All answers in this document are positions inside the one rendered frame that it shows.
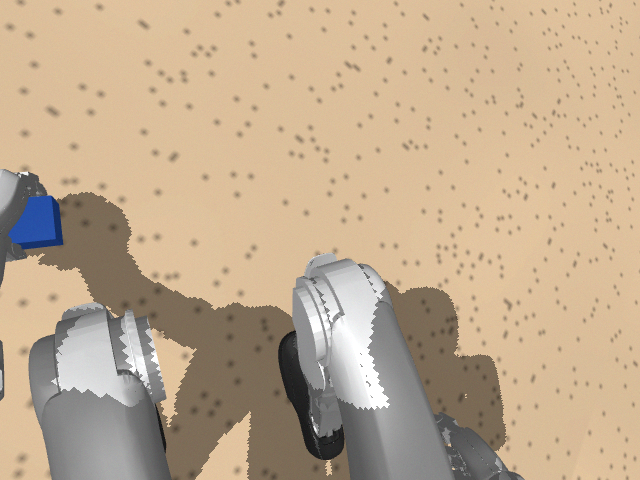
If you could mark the left robot hand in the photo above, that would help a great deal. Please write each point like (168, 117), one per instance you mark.
(15, 189)

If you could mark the right robot foot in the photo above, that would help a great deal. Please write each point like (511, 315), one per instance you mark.
(324, 448)

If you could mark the small box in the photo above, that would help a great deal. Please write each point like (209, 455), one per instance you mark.
(40, 224)

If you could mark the right robot hand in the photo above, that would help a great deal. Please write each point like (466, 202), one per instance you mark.
(470, 456)

